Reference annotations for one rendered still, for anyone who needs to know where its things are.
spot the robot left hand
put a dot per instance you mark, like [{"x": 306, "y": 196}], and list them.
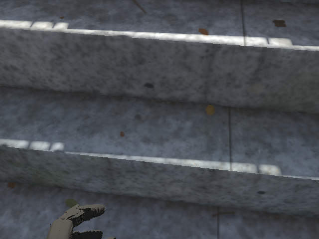
[{"x": 63, "y": 227}]

